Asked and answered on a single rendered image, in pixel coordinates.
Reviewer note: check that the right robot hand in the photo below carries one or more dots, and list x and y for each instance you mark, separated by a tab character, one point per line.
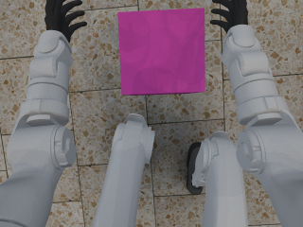
237	14

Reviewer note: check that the robot right thigh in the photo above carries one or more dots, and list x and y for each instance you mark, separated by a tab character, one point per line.
225	200

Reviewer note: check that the carton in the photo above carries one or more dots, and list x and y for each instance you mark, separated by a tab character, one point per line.
162	52

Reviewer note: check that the right robot shin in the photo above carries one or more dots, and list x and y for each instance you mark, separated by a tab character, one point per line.
197	177

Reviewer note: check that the robot left forearm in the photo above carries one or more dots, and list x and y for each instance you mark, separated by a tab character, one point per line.
47	85

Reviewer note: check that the left robot upper arm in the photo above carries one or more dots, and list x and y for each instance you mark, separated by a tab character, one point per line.
37	157

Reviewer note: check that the robot right forearm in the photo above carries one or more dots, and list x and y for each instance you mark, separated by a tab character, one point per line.
252	81

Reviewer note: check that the right robot upper arm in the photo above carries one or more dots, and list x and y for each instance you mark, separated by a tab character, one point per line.
274	154

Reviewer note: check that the left robot hand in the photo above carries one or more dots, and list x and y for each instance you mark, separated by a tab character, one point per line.
55	18

